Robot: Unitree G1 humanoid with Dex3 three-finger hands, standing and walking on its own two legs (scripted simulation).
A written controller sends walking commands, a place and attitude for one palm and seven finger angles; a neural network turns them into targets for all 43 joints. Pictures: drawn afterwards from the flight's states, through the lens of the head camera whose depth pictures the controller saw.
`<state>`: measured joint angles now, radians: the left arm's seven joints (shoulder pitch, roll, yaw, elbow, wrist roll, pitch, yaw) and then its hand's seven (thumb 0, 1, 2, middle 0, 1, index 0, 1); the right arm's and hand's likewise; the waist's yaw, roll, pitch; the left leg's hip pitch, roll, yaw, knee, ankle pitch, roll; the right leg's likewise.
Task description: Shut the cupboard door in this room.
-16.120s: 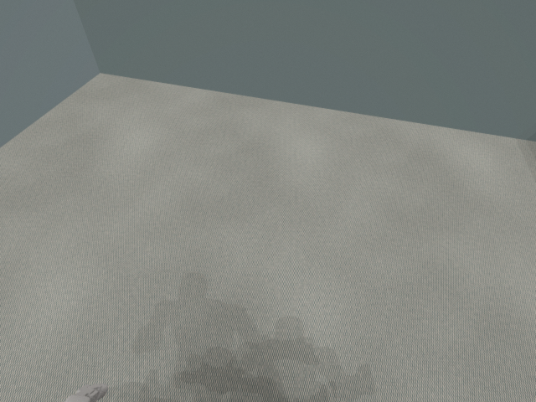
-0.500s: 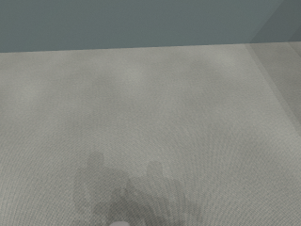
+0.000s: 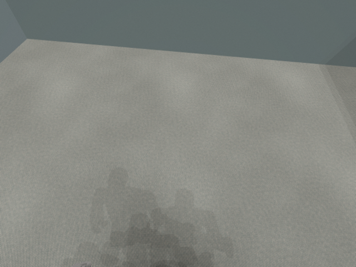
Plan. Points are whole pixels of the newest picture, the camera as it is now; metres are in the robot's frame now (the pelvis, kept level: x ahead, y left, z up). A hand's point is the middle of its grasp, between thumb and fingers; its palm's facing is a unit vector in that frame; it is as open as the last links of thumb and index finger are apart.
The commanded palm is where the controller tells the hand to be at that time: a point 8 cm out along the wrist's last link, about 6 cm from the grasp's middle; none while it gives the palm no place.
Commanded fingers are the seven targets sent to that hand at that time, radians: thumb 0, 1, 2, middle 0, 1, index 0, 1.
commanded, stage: turn or walk to find it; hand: left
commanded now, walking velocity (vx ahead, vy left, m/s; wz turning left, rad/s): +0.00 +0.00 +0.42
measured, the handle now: out of the picture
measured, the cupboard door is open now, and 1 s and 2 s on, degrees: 80 80 80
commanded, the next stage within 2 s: stand and wait in 0.52 s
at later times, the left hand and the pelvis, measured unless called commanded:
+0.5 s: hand out of the picture -0.02 +0.20 -0.18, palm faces +0.27 -0.94 -0.23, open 7.3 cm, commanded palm none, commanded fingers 0.00 0.90 0.90 -0.20 -0.30 -0.20 -0.30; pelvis -0.02 +0.00 -0.01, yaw +14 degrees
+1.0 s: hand out of the picture -0.04 +0.17 -0.17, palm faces +0.22 -0.95 -0.24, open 7.3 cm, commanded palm none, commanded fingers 0.00 0.90 0.90 -0.20 -0.30 -0.20 -0.30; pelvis -0.03 -0.01 -0.01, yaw +8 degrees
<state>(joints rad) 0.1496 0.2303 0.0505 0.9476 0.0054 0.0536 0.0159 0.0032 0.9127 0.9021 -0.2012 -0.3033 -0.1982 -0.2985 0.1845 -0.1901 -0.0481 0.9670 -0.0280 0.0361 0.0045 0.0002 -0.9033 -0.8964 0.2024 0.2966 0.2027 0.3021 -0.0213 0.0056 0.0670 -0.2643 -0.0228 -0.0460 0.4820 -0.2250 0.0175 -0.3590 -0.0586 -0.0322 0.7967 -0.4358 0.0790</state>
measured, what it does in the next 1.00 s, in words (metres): steps on the spot: right foot, then left foot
